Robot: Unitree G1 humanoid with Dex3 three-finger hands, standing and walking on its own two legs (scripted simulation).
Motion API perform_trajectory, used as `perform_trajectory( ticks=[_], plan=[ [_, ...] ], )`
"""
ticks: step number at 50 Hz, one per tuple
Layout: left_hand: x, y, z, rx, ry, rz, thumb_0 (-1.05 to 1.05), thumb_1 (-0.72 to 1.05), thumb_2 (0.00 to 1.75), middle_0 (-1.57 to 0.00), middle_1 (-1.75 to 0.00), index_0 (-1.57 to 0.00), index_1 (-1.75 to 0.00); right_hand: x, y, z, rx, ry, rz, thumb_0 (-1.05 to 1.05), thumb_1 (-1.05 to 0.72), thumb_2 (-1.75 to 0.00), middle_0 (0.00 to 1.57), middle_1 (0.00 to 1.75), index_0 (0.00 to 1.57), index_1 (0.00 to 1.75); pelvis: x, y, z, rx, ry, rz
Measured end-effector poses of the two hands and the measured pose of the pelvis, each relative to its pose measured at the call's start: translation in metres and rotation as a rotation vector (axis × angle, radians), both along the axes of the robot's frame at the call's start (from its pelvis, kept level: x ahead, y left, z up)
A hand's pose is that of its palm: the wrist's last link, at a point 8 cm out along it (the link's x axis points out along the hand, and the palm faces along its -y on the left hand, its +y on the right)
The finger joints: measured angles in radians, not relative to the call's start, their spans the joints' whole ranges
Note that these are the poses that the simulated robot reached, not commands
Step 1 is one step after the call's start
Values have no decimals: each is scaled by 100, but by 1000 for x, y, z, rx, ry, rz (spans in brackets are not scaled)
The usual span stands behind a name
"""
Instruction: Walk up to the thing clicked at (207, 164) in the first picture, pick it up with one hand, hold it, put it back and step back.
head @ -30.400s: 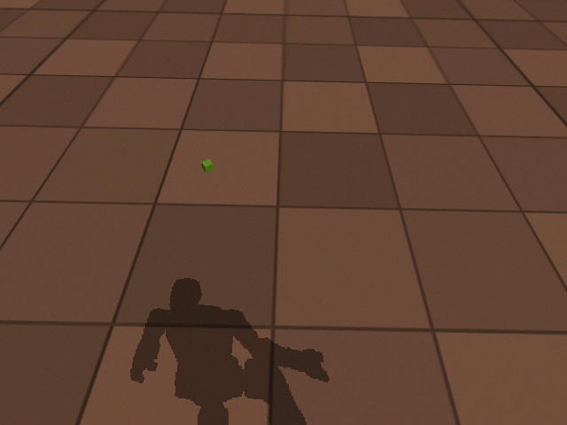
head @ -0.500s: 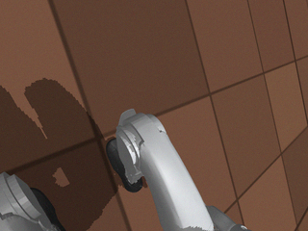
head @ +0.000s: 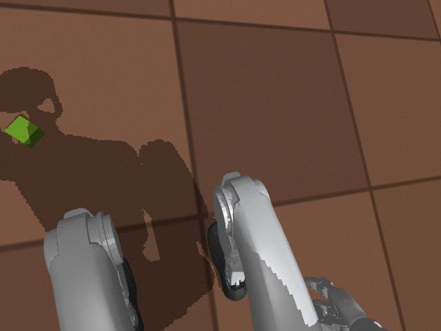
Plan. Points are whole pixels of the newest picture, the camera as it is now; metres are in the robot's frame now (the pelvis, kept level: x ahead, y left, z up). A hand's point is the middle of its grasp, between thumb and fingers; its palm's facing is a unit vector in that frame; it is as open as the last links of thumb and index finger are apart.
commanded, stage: withdraw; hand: left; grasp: from above
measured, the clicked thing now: (25, 132) +0.53 +0.31 -0.32
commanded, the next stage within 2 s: home in 0.32 s
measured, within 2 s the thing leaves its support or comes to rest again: neither
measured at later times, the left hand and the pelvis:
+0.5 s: hand out of the picture +0.51 +0.31 -0.16, palm faces -0.42 -0.06 -0.90, open 13.3 cm; pelvis +0.00 +0.00 -0.02, yaw +1 degrees
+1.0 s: hand out of the picture +0.37 +0.29 +0.01, palm faces -0.27 -0.61 -0.74, open 8.2 cm; pelvis +0.01 +0.00 +0.11, yaw +6 degrees
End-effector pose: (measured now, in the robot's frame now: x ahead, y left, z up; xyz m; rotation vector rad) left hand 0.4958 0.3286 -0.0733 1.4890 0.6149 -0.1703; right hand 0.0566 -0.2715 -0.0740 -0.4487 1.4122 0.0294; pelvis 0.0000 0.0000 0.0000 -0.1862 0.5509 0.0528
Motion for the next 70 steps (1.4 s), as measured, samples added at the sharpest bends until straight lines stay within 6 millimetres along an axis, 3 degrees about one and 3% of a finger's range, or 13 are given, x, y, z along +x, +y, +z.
perform_trajectory(
  ticks=[6, 14, 23, 27, 31, 34, 38, 48, 56, 62, 70],
  plan=[
    [-14, 3, 15, -53, 38, -91, 0, -47, 99, -11, -96, -11, -96, 23, -11, 10, -90, -57, 51, 0, -90, -90, 20, 30, 20, 30, -8, -3, 7, 15, -14, 10],
    [0, -13, 3, -44, -66, -177, 0, -45, 99, -10, -96, -11, -96, 25, -9, 7, -133, -29, 73, 0, -89, -89, 20, 30, 20, 30, -6, -3, 0, 18, 7, 20],
    [20, -25, -28, -2, -79, -85, 0, -40, 95, -16, -91, -16, -92, -12, 4, -14, -82, 39, -13, 0, -89, -89, 20, 30, 20, 30, -3, -3, -15, 14, 23, 5],
    [17, -23, -34, 6, -51, -68, 0, -34, 93, -20, -83, -20, -84, -32, 12, -22, -45, 100, -62, 0, -89, -89, 20, 30, 20, 30, 0, -4, -17, 21, 29, 2],
    [7, -21, -26, -39, -51, -50, 0, -25, 90, -22, -73, -22, -74, -39, 16, -21, -18, 136, -96, 0, -89, -89, 21, 30, 20, 30, 2, -5, -11, 26, 39, 6],
    [-6, -20, -9, -97, -75, -35, 0, -15, 86, -23, -64, -22, -65, -33, 13, -14, -15, 129, -113, 1, -89, -89, 21, 30, 20, 30, 4, -6, -1, 29, 53, 12],
    [-32, -16, 29, -189, -133, 13, 0, 4, 80, -21, -50, -21, -52, -8, 6, 1, -21, 74, -122, 1, -89, -89, 21, 30, 20, 30, 6, -6, 22, 39, 75, 25],
    [-117, -10, 115, -428, -114, 240, 0, 64, 83, -20, -32, -21, -33, 103, 4, 69, 8, -233, -38, 1, -90, -89, 20, 30, 20, 30, 9, -4, 98, 65, 60, 45],
    [-173, -27, 175, -628, -149, 414, 0, 84, 88, -21, -30, -22, -30, 172, 30, 137, 77, -465, 22, 1, -91, -89, 20, 30, 20, 30, 14, -7, 156, 90, 5, 70],
    [-205, -39, 217, -769, -169, 576, 1, 88, 89, -21, -30, -22, -30, 194, 51, 185, 128, -572, 23, 1, -90, -89, 20, 30, 20, 30, 21, -8, 197, 105, -45, 84],
    [-241, -53, 274, -929, -143, 775, 1, 89, 90, -20, -30, -21, -30, 194, 63, 248, 140, -624, -13, 1, -90, -89, 21, 30, 20, 30, 39, -6, 257, 122, -119, 96]
  ],
)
